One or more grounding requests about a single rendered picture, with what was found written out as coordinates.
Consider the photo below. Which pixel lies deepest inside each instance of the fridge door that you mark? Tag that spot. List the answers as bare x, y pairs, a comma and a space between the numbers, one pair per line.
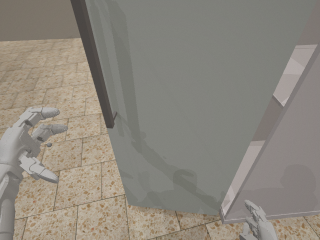
190, 81

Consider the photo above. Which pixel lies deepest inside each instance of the right robot hand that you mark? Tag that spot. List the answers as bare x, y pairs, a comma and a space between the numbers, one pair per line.
262, 229

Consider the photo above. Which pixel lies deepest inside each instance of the left robot forearm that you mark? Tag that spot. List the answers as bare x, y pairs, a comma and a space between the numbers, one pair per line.
10, 179

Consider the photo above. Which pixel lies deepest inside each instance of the left robot hand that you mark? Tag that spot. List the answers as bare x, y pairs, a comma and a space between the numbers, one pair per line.
16, 140

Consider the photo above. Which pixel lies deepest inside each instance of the handle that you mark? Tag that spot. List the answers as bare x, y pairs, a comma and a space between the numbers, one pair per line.
85, 29

